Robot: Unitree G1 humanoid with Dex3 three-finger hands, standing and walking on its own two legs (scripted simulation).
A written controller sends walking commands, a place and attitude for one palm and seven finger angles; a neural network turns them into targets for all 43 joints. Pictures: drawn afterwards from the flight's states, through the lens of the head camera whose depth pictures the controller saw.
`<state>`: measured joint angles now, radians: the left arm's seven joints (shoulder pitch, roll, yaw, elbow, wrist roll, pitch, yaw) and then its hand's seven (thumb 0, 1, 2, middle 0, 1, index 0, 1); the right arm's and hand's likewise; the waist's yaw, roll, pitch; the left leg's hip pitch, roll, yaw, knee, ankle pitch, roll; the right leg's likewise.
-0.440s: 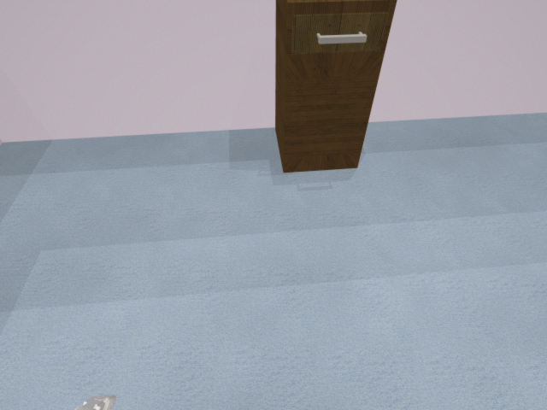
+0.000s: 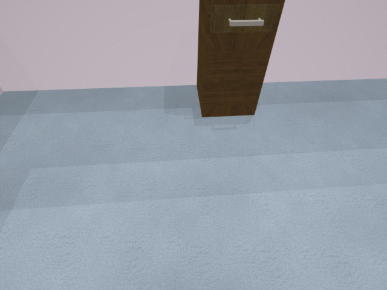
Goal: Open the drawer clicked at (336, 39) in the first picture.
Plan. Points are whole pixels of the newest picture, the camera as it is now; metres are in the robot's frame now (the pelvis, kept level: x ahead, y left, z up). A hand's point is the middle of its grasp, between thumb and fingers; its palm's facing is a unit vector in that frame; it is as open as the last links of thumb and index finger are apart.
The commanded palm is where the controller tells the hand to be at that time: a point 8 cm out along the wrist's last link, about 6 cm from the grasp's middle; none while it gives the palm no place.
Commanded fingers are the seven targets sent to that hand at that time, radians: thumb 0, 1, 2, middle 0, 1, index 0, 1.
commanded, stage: stand and wait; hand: left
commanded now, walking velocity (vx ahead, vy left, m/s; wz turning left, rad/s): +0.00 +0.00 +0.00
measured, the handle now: (245, 21) +1.51 -0.21 -0.03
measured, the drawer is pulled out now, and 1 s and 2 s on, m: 0.00 0.00 0.00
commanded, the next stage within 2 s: look at it before walking up in 0.38 s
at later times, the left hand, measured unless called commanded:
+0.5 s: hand out of the picture +0.07 +0.25 -0.15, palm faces -0.02 -0.94 -0.34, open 7.4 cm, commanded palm none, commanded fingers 0.00 0.90 0.90 -0.20 -0.30 -0.20 -0.30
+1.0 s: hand out of the picture +0.08 +0.25 -0.15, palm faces -0.03 -0.94 -0.34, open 7.4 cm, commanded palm none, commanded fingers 0.00 0.90 0.90 -0.20 -0.30 -0.20 -0.30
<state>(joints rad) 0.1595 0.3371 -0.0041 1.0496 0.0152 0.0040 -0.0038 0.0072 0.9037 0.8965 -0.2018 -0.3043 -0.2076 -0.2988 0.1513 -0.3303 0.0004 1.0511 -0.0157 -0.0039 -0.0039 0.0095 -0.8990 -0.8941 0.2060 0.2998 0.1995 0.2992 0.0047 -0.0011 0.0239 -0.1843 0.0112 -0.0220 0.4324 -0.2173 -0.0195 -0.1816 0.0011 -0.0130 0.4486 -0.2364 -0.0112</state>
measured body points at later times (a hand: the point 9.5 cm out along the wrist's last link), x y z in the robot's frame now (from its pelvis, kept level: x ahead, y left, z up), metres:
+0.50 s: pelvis +0.00 +0.00 +0.00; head -0.01 +0.00 +0.45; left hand +0.08 +0.30 -0.13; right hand +0.08 -0.29 -0.13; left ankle +0.01 +0.13 -0.74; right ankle +0.00 -0.11 -0.74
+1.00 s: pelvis +0.01 +0.00 +0.00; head +0.01 +0.00 +0.45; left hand +0.08 +0.30 -0.13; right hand +0.08 -0.30 -0.13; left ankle +0.01 +0.13 -0.74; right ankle +0.00 -0.11 -0.74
